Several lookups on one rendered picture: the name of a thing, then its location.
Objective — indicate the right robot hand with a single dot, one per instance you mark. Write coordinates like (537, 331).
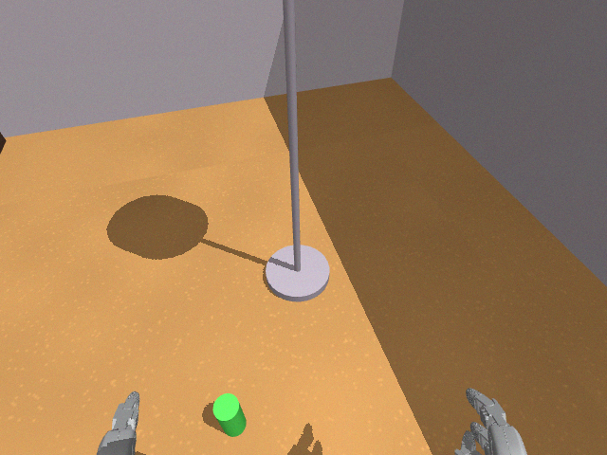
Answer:
(498, 437)

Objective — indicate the can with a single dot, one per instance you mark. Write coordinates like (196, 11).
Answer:
(229, 414)

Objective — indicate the floor lamp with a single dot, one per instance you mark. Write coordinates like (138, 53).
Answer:
(295, 273)

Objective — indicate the left robot hand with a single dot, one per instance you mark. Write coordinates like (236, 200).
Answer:
(121, 440)

